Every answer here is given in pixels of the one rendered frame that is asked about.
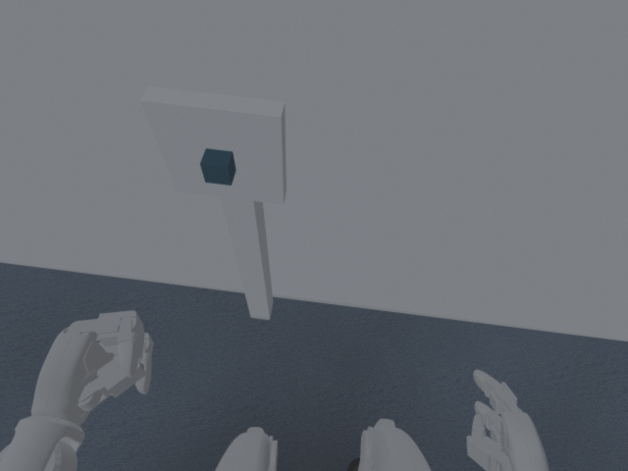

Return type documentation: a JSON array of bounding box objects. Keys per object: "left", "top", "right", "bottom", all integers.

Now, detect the robot left forearm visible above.
[{"left": 0, "top": 416, "right": 85, "bottom": 471}]

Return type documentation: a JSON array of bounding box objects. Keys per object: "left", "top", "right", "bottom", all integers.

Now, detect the robot left hand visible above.
[{"left": 31, "top": 310, "right": 154, "bottom": 426}]

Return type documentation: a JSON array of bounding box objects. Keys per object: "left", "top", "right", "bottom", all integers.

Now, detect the button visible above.
[{"left": 200, "top": 148, "right": 236, "bottom": 185}]

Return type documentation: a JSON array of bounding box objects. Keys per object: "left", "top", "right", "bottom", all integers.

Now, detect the right robot thigh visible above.
[{"left": 359, "top": 425, "right": 432, "bottom": 471}]

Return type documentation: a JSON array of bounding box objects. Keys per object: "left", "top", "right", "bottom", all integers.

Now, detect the panel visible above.
[{"left": 140, "top": 86, "right": 287, "bottom": 320}]

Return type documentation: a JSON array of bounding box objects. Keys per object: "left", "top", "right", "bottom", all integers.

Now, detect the left robot thigh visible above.
[{"left": 215, "top": 432, "right": 278, "bottom": 471}]

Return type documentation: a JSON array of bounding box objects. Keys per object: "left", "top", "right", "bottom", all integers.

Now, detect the robot thigh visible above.
[
  {"left": 359, "top": 425, "right": 432, "bottom": 471},
  {"left": 215, "top": 432, "right": 278, "bottom": 471}
]

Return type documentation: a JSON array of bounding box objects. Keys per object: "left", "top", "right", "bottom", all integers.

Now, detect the robot right hand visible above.
[{"left": 466, "top": 370, "right": 549, "bottom": 471}]

